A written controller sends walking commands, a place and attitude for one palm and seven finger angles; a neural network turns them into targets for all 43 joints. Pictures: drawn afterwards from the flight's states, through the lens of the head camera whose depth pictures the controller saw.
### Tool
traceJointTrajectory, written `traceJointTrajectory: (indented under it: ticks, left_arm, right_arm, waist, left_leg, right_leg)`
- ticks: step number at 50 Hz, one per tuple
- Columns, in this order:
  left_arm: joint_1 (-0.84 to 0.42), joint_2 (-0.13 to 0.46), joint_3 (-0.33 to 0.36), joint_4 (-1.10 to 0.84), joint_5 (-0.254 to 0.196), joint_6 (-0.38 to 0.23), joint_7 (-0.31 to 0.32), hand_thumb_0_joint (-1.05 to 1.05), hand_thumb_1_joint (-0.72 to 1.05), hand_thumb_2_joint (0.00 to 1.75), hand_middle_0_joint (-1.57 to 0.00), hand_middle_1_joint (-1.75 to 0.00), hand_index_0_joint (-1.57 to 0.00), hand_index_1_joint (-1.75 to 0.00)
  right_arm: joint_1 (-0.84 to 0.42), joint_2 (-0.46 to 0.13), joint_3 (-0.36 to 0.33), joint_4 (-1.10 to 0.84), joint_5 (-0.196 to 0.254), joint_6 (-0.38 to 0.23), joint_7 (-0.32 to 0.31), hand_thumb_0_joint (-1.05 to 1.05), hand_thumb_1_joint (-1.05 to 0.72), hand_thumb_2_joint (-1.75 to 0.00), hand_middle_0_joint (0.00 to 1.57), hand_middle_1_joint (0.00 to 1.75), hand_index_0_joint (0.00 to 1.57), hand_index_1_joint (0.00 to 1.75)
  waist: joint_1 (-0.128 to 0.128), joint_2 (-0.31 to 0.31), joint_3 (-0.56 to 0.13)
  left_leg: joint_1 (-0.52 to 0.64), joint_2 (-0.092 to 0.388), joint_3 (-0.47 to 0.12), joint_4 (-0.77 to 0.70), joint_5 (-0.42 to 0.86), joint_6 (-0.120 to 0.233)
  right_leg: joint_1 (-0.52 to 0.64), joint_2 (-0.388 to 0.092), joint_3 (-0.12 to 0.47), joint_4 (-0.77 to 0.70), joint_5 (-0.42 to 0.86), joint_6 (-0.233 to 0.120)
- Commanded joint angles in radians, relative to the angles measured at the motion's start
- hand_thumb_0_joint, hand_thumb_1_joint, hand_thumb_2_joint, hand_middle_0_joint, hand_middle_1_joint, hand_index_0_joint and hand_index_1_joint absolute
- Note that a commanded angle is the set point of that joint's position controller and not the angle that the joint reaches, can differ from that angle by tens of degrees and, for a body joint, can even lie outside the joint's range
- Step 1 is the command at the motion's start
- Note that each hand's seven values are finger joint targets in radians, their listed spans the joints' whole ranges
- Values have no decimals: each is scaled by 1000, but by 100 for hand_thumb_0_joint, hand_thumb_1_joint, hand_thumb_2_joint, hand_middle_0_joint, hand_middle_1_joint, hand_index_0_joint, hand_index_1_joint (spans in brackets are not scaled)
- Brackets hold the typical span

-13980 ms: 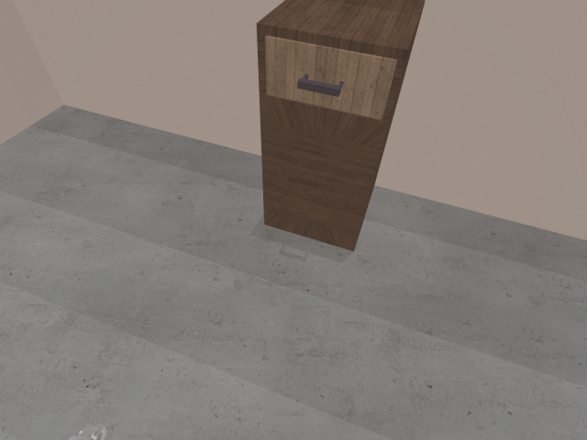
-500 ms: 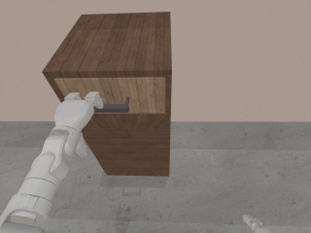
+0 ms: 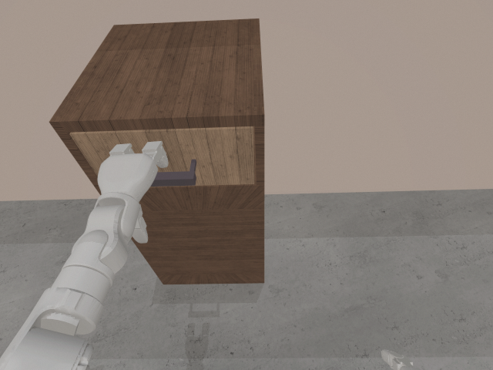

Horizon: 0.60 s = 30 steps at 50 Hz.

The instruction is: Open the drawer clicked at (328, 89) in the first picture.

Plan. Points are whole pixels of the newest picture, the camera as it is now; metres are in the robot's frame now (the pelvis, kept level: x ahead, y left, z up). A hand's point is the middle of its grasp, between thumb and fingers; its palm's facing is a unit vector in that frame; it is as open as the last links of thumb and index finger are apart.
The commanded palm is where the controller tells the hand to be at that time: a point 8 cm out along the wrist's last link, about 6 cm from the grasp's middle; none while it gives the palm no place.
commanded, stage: move the hooked fingers above the handle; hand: left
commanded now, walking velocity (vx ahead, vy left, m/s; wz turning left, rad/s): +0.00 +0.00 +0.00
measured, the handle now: (168, 171) +0.51 +0.21 -0.01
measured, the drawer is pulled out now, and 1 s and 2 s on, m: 0.00 0.00 0.00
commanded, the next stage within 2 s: lower the fingers behind the handle in 1.80 s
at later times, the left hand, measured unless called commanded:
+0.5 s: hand (163, 176) +0.45 +0.19 +0.04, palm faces -0.04 -0.02 -1.00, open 13.8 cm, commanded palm +0.43 +0.20 +0.10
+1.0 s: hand (161, 174) +0.45 +0.20 +0.04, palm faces +0.00 -0.04 -1.00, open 13.8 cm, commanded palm +0.44 +0.20 +0.11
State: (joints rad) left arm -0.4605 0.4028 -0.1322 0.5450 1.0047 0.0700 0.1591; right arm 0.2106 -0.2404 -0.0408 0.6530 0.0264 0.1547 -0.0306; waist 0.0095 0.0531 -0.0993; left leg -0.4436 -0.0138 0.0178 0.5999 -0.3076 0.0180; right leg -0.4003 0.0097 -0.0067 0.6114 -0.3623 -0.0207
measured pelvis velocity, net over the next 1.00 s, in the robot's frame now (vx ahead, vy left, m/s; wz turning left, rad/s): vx -0.01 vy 0.01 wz -0.01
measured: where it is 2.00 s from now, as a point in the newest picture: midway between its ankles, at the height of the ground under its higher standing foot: outside the picture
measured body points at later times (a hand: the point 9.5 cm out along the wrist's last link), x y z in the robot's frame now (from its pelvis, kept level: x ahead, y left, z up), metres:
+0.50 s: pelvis -0.01 +0.00 -0.01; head +0.05 -0.01 +0.44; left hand +0.44 +0.19 +0.10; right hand +0.03 -0.27 -0.14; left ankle -0.01 +0.11 -0.73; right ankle -0.04 -0.11 -0.73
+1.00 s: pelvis -0.01 +0.01 -0.01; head +0.05 +0.00 +0.44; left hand +0.45 +0.20 +0.10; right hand +0.04 -0.27 -0.14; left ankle -0.01 +0.11 -0.73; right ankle -0.04 -0.11 -0.73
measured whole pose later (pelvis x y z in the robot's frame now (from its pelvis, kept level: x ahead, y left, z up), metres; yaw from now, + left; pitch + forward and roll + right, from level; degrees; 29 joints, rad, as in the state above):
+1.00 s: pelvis -0.01 +0.01 -0.01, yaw +0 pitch +14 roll -1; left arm -0.74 0.40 -0.12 0.92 1.05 -0.01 0.28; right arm 0.32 -0.25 -0.08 0.71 0.01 0.13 -0.02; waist -0.07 0.04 -0.13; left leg -0.60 -0.01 0.02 0.68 -0.32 0.03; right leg -0.54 0.02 -0.01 0.66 -0.36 -0.01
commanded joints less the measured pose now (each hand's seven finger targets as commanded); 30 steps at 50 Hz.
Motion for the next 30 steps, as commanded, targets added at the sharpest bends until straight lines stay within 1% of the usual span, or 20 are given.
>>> traceJointTrajectory:
  ticks: [1,2,3,4,7,11,14,15,16,17,18,19,21,22,24,25,26,27,29,30]
  left_arm:
    - [-446,194,69,-105,7,-13,30,0,-50,30,-30,-120,-30,-120]
    - [-496,194,65,-106,8,-26,31,0,-50,30,-30,-120,-30,-120]
    - [-519,219,85,-103,13,-40,36,0,-50,30,-30,-120,-30,-120]
    - [-543,219,82,-91,16,-52,41,0,-50,30,-30,-120,-30,-120]
    - [-601,189,62,-88,19,-86,65,0,-50,30,-30,-120,-30,-120]
    - [-563,209,100,27,26,-74,96,0,-50,30,-30,-120,-30,-120]
    - [-606,185,74,87,38,-46,114,0,-50,30,-30,-120,-30,-120]
    - [-616,198,81,120,39,-36,116,0,-50,30,-30,-120,-30,-120]
    - [-655,194,72,129,39,-32,114,0,-50,30,-30,-120,-30,-120]
    - [-692,220,87,121,41,-35,117,0,-50,30,-30,-120,-30,-120]
    - [-712,222,84,133,46,-35,119,0,-50,30,-30,-120,-30,-120]
    - [-734,187,54,135,45,-39,119,0,-50,30,-30,-120,-30,-120]
    - [-753,221,87,160,42,-52,122,0,-50,30,-30,-120,-30,-120]
    - [-755,241,101,178,47,-55,127,0,-50,30,-30,-120,-30,-120]
    - [-763,215,86,188,50,-62,139,0,-50,30,-30,-120,-30,-120]
    - [-743,228,103,207,51,-59,145,0,-50,30,-30,-120,-30,-120]
    - [-733,268,139,223,54,-58,150,0,-50,30,-30,-120,-30,-120]
    - [-720,275,142,226,56,-53,154,0,-50,30,-30,-120,-30,-120]
    - [-693,261,135,250,54,-40,159,0,-50,30,-30,-120,-30,-120]
    - [-689,303,167,250,59,-38,161,0,-50,30,-30,-120,-30,-120]
  right_arm:
    - [2,-134,-39,-106,-2,-24,-16,0,-90,-90,20,30,20,30]
    - [10,-132,-42,-101,-2,-27,-18,0,-90,-90,20,30,20,30]
    - [20,-132,-44,-97,-4,-29,-21,0,-90,-90,20,30,20,30]
    - [28,-129,-44,-97,-6,-30,-22,0,-90,-90,20,30,20,30]
    - [56,-124,-55,-86,-10,-35,-17,0,-90,-90,20,30,20,30]
    - [79,-133,-58,-72,-13,-27,-4,0,-90,-90,20,30,20,30]
    - [93,-136,-61,-66,-11,-23,1,0,-90,-90,20,30,20,30]
    - [99,-139,-60,-65,-9,-22,0,0,-90,-90,20,30,20,30]
    - [103,-143,-59,-64,-10,-22,-2,0,-90,-90,20,30,20,30]
    - [116,-145,-61,-62,-9,-24,-4,0,-90,-90,20,30,20,30]
    - [123,-144,-62,-60,-10,-23,-7,0,-90,-90,20,30,20,30]
    - [130,-140,-65,-56,-12,-25,-6,0,-90,-90,20,30,20,30]
    - [154,-146,-67,-48,-16,-29,-7,0,-90,-90,20,30,20,30]
    - [163,-147,-67,-45,-15,-30,-8,0,-90,-90,20,30,20,30]
    - [174,-144,-68,-43,-16,-34,-5,0,-90,-90,20,30,20,30]
    - [179,-145,-70,-40,-19,-35,-3,0,-90,-90,20,30,20,30]
    - [182,-150,-69,-38,-20,-34,-3,0,-90,-90,20,30,20,30]
    - [184,-150,-68,-43,-19,-33,-2,0,-90,-90,20,30,20,30]
    - [183,-149,-67,-46,-18,-32,1,0,-90,-90,20,30,20,30]
    - [186,-154,-69,-41,-17,-33,0,0,-90,-90,20,30,20,30]
  waist:
    - [-32,-90,-256]
    - [-38,-86,-272]
    - [-33,-57,-298]
    - [-33,-48,-313]
    - [-45,-2,-365]
    - [-41,-43,-348]
    - [-55,-57,-335]
    - [-59,-56,-318]
    - [-74,-81,-316]
    - [-74,-66,-347]
    - [-80,-52,-355]
    - [-90,-26,-360]
    - [-94,-50,-387]
    - [-92,-31,-392]
    - [-91,-14,-390]
    - [-85,-18,-403]
    - [-80,-32,-412]
    - [-70,-7,-420]
    - [-69,-32,-398]
    - [-64,-48,-407]
  left_leg:
    - [164,-25,7,-15,376,31]
    - [172,-25,7,-13,356,34]
    - [182,-25,7,-8,364,33]
    - [183,-27,5,-3,367,33]
    - [209,-25,-2,20,412,31]
    - [154,-24,-3,29,422,26]
    - [129,-21,5,26,377,28]
    - [113,-20,6,23,357,28]
    - [101,-21,4,23,338,31]
    - [106,-20,7,25,338,33]
    - [106,-21,6,29,339,33]
    - [124,-19,7,33,348,33]
    - [115,-19,0,41,351,34]
    - [108,-18,2,41,347,34]
    - [106,-16,3,43,352,31]
    - [107,-15,7,46,355,32]
    - [90,-15,4,47,366,32]
    - [84,-14,10,43,368,30]
    - [62,-14,18,38,359,31]
    - [51,-12,21,36,361,33]
  right_leg:
    - [73,23,-4,-57,416,-15]
    - [61,21,-1,-57,401,-13]
    - [62,22,1,-51,401,-16]
    - [61,21,3,-46,403,-17]
    - [34,24,1,-28,420,-21]
    - [28,31,-7,-14,430,-22]
    - [7,31,-6,-18,400,-19]
    - [0,31,-7,-22,383,-20]
    - [2,31,-4,-28,372,-17]
    - [8,29,0,-25,377,-15]
    - [4,30,3,-22,378,-16]
    - [-15,31,1,-21,380,-17]
    - [-5,33,3,-17,380,-16]
    - [-10,33,6,-13,378,-15]
    - [-28,35,0,-8,371,-18]
    - [-20,37,2,-9,377,-17]
    - [-2,37,1,-3,386,-18]
    - [4,37,2,0,392,-18]
    - [16,37,1,-6,401,-16]
    - [32,36,5,-6,412,-14]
